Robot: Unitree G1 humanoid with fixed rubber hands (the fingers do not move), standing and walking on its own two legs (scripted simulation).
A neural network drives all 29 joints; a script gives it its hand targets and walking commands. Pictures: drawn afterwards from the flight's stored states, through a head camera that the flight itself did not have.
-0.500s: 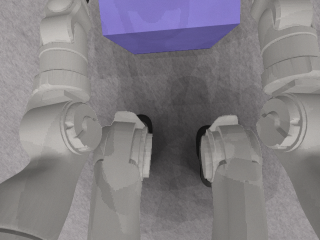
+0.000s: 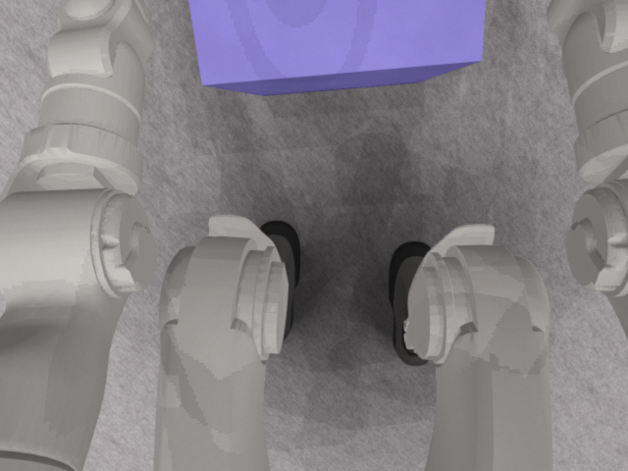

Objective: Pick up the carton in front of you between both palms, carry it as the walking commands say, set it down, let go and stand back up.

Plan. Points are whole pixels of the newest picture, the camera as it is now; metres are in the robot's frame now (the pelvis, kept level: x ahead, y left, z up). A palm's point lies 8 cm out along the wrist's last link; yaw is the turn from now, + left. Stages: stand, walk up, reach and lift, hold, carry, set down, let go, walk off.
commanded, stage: set down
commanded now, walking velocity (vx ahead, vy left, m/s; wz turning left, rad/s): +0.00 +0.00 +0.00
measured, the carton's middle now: out of the picture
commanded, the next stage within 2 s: let go in 1.04 s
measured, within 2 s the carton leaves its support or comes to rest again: neither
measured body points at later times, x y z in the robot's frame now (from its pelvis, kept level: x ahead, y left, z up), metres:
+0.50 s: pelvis +0.00 +0.00 +0.10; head +0.35 +0.01 +0.39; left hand +0.56 +0.23 -0.01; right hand +0.60 -0.15 -0.01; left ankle +0.11 +0.12 -0.33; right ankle +0.09 -0.11 -0.33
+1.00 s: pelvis +0.02 +0.00 +0.24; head +0.35 +0.02 +0.55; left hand +0.56 +0.24 +0.14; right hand +0.60 -0.16 +0.14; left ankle +0.11 +0.12 -0.33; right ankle +0.09 -0.11 -0.33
